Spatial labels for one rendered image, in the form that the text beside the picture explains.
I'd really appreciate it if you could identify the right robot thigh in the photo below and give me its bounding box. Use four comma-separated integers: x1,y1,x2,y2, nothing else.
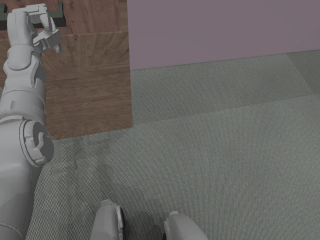
164,214,209,240

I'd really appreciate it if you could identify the left robot forearm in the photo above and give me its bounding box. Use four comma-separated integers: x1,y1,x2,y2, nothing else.
0,44,47,129

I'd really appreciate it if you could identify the cabinet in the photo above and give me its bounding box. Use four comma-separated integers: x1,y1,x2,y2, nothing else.
0,0,133,140

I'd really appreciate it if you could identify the left robot hand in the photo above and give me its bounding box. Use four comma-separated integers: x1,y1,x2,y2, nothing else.
7,3,63,57

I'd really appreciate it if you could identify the left robot shin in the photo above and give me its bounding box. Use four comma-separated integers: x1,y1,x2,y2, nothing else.
96,199,123,240

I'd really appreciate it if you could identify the left robot upper arm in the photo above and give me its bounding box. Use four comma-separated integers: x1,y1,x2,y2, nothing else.
0,119,54,240

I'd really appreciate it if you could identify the handle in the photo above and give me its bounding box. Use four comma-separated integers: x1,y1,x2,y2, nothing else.
0,1,66,31

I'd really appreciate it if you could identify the drawer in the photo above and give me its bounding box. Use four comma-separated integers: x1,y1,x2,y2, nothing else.
0,0,120,39

